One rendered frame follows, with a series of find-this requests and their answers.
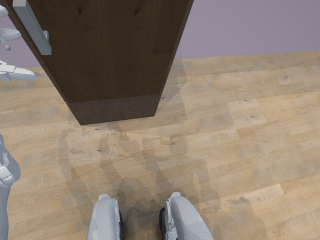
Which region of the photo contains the handle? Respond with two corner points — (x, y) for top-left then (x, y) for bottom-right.
(12, 0), (52, 55)

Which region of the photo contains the left robot upper arm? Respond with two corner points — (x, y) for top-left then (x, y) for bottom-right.
(0, 144), (21, 240)

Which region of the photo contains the left robot hand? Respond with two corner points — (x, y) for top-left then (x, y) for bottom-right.
(0, 5), (37, 82)

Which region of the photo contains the robot right thigh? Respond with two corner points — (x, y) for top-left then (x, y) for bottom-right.
(164, 196), (214, 240)

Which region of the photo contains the robot right shin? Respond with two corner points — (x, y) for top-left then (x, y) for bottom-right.
(165, 192), (181, 240)

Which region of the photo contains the cupboard door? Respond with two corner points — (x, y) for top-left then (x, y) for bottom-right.
(5, 0), (189, 103)

